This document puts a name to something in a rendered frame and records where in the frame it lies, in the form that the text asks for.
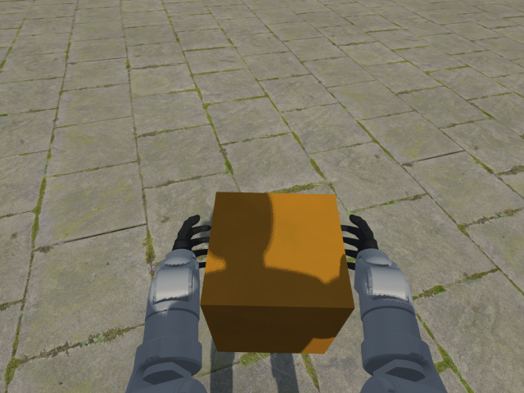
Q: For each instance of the right robot forearm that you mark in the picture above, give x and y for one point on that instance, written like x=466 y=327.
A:
x=392 y=341

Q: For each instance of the right robot hand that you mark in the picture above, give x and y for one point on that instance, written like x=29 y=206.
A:
x=363 y=233

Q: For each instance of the robot left upper arm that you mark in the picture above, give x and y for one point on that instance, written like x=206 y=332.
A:
x=180 y=385

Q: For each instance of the robot right upper arm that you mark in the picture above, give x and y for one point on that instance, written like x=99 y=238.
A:
x=385 y=383

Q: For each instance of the left robot hand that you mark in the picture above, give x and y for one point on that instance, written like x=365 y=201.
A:
x=185 y=234

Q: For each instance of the left robot forearm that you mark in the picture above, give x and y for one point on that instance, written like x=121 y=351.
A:
x=170 y=348

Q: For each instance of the carton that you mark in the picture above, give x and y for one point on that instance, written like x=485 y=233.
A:
x=276 y=277

